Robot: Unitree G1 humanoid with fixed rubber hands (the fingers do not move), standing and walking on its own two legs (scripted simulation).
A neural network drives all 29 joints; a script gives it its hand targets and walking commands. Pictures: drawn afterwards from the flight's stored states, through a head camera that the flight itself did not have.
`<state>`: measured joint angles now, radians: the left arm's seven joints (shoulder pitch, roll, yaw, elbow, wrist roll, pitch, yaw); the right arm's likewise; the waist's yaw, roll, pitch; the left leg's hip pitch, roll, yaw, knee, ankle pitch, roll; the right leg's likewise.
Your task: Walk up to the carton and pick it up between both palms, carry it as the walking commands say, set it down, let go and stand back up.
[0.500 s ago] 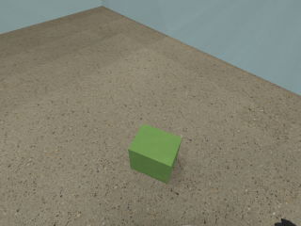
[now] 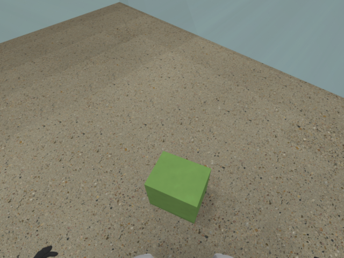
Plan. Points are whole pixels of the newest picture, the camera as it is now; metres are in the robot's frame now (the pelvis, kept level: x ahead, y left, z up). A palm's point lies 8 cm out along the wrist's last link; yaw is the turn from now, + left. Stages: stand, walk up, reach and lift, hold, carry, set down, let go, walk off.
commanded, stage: walk up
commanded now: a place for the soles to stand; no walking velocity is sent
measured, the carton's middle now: (178, 187) +0.55 +0.02 -0.61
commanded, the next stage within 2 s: none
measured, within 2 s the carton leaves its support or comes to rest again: neither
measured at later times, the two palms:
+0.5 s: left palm (37, 257) +0.14 +0.33 -0.06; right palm (325, 252) +0.16 -0.31 -0.06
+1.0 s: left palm out of the picture +0.19 +0.48 -0.05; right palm out of the picture +0.10 -0.22 -0.09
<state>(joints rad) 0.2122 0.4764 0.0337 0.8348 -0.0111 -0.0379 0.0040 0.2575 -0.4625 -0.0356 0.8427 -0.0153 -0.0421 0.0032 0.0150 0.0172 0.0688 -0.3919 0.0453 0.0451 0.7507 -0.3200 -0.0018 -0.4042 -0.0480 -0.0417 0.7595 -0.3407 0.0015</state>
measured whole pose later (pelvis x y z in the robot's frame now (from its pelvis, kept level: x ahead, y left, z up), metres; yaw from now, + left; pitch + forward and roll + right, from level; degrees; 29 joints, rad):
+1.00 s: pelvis +0.07 +0.12 +0.00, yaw -10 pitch -1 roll +0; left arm 0.34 0.50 0.08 0.88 0.02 -0.09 0.09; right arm 0.25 -0.47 -0.13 0.67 -0.06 0.07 0.09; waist -0.05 0.06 0.08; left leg -0.36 0.06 0.11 0.78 -0.40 0.05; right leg -0.41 0.00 -0.09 0.80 -0.43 -0.02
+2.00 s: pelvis +0.14 +0.20 +0.02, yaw -29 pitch -2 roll +1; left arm 0.09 0.43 0.03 0.96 0.01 -0.02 -0.01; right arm 0.11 -0.44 -0.02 0.95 0.00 -0.04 0.00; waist -0.01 -0.01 0.06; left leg -0.24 0.09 0.15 0.60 -0.32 -0.02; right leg -0.32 0.01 0.05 0.63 -0.29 0.00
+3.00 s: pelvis +0.14 +0.20 +0.00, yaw -24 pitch +5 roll +0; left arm -0.06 0.35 0.15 0.57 0.06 0.21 -0.08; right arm -0.02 -0.31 -0.18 0.58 -0.05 0.20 0.05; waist 0.00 -0.01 0.13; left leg -0.47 0.04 0.02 0.77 -0.39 -0.03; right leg -0.49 -0.02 -0.02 0.77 -0.37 0.01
